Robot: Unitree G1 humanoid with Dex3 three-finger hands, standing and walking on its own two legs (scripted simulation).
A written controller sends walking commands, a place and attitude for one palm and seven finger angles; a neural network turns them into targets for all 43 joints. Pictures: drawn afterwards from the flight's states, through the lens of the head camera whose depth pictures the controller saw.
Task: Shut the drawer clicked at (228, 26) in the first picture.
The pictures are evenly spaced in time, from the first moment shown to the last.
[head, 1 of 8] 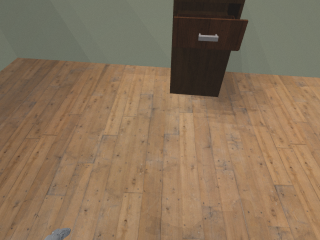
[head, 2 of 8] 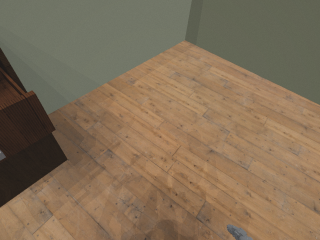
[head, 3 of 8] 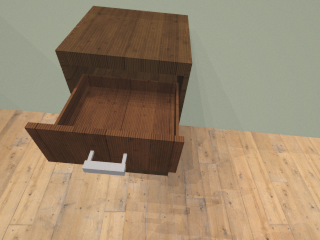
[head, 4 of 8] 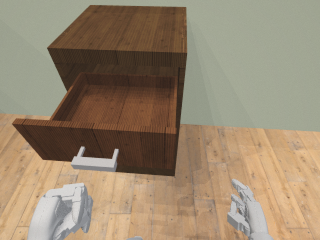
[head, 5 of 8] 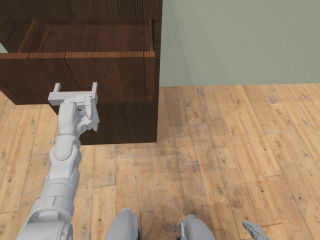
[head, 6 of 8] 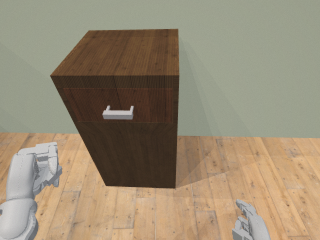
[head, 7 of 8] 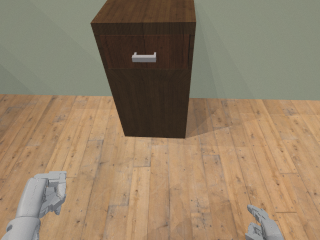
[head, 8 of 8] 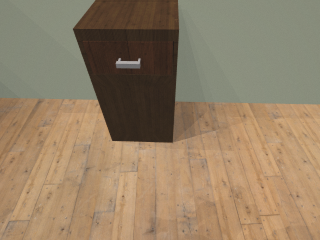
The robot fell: no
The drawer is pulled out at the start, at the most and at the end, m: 0.30 0.30 0.00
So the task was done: yes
